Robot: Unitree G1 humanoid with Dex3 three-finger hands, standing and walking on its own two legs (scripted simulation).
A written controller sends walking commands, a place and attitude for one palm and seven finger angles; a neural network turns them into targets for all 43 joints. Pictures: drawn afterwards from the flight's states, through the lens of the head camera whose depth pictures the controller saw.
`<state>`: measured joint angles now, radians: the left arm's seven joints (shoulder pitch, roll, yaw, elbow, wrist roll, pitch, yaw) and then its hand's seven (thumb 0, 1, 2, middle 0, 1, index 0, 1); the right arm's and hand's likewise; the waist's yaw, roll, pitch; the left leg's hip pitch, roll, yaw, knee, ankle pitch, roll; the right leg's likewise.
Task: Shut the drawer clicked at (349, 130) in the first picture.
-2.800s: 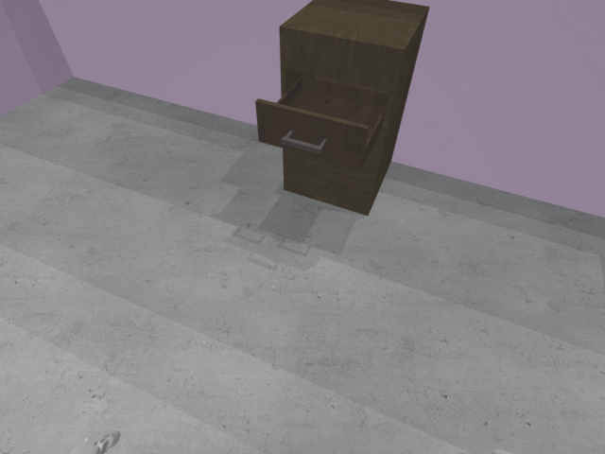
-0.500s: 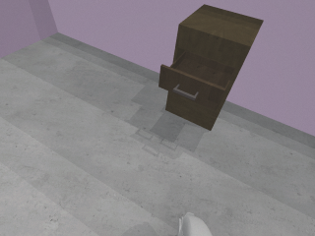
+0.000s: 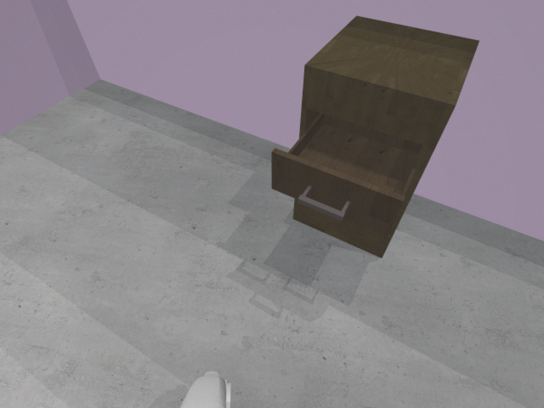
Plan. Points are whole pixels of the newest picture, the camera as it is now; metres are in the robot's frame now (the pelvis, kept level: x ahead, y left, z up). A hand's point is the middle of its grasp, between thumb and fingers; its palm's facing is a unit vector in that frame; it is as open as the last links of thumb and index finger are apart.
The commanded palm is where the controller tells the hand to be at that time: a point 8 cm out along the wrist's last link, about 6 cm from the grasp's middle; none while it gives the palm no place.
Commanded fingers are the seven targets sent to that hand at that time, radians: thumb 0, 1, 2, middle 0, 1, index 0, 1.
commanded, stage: turn to face it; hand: left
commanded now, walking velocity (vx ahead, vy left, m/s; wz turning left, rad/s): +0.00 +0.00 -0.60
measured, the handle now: (324, 202) +0.69 -0.10 -0.24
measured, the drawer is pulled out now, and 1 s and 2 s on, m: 0.25 0.25 0.25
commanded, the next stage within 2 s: take the last steps up to it in 0.72 s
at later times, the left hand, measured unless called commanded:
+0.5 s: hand (139, 403) +0.16 +0.24 -0.17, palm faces -0.17 -0.95 -0.25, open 7.4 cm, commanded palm none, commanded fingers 0.00 0.90 0.90 -0.20 -0.30 -0.20 -0.30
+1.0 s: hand out of the picture +0.15 +0.11 -0.15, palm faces -0.34 -0.91 -0.24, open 7.2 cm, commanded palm none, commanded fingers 0.00 0.90 0.90 -0.20 -0.30 -0.20 -0.30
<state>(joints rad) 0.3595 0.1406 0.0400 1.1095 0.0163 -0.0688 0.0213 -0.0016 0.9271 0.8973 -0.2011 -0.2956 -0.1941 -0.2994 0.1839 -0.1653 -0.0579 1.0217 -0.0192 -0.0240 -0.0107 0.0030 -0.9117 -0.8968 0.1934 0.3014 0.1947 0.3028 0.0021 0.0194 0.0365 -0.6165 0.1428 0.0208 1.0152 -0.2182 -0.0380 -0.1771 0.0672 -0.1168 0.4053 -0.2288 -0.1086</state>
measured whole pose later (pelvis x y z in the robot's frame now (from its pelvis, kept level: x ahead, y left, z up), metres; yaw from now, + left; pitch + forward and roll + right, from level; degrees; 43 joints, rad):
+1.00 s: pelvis +0.00 -0.03 +0.00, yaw -23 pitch +0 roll +1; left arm 0.22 0.14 0.05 0.97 0.01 -0.02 0.01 -0.01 0.93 0.90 -0.21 -0.30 -0.20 -0.30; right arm 0.32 -0.21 -0.07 1.05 -0.03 0.04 0.00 0.01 -0.91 -0.90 0.20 0.30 0.20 0.30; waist -0.03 0.06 0.01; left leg -0.44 0.10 0.03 0.99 -0.32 -0.08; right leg -0.16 0.05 -0.06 0.37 -0.21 -0.09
